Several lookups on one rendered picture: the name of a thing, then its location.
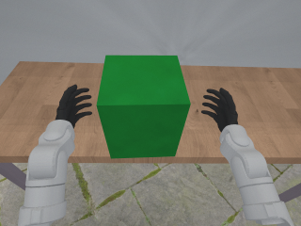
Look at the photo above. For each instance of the robot left hand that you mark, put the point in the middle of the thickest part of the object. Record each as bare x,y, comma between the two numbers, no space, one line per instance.
68,105

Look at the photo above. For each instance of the left robot forearm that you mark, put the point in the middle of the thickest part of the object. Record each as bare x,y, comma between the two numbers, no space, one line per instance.
46,175

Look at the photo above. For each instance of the table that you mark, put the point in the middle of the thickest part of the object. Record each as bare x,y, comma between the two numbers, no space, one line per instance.
267,101

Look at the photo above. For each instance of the right robot forearm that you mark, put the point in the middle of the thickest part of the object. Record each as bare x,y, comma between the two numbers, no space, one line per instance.
259,195

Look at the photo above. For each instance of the robot right hand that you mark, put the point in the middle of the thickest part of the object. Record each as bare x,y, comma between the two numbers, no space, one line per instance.
225,109

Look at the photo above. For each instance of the carton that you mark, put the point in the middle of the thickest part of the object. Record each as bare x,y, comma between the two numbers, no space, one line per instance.
143,104

